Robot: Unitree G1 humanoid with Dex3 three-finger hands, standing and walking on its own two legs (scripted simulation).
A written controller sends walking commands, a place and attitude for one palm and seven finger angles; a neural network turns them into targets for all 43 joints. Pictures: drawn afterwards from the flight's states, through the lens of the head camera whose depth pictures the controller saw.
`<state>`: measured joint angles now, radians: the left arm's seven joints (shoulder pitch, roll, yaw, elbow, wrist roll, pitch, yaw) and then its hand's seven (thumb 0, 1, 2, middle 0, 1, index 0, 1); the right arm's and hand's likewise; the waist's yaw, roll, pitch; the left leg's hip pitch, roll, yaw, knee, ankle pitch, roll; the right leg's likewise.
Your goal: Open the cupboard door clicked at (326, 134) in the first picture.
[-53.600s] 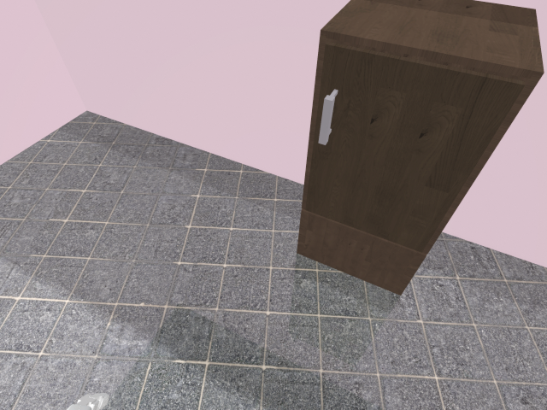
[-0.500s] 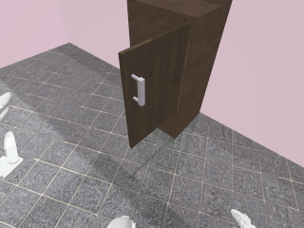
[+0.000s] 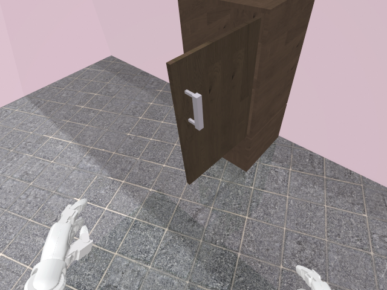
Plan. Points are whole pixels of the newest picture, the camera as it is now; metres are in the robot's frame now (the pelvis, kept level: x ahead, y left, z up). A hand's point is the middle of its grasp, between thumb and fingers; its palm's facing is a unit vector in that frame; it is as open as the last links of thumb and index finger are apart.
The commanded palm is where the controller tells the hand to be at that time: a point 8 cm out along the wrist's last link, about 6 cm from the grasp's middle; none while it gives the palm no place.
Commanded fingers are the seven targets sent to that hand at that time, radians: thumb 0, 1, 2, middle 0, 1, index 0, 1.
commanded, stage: let the arm hang, fingers relaxed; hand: left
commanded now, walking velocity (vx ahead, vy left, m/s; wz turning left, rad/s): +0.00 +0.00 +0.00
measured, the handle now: (193, 110) +0.65 +0.04 +0.00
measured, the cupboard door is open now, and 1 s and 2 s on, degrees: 86 86 86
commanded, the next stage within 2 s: look to check the result in 0.96 s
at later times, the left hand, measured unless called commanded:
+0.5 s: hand out of the picture -0.04 +0.22 -0.15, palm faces +0.01 -0.97 -0.22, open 7.3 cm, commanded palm none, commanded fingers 0.00 0.90 0.90 -0.20 -0.30 -0.20 -0.30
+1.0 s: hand out of the picture -0.02 +0.20 -0.16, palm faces -0.01 -0.98 -0.18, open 7.4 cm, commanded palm none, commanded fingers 0.00 0.90 0.90 -0.20 -0.30 -0.20 -0.30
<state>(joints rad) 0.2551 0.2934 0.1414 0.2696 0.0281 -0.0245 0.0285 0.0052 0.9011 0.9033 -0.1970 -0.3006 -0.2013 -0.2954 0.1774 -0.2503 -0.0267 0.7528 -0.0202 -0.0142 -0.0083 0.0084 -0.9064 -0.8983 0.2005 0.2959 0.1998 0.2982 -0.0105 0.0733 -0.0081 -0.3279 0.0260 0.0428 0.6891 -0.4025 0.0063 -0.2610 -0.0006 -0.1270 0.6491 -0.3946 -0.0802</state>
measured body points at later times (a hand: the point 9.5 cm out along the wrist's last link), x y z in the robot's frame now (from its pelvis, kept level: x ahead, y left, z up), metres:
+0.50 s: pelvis +0.00 +0.03 +0.02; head +0.02 +0.02 +0.47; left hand -0.03 +0.27 -0.13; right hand -0.02 -0.19 -0.15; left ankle +0.01 +0.14 -0.72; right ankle -0.03 -0.06 -0.72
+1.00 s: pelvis -0.01 +0.04 +0.02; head +0.00 +0.03 +0.47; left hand -0.01 +0.25 -0.14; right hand -0.06 -0.16 -0.15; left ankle +0.01 +0.14 -0.72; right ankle -0.03 -0.06 -0.72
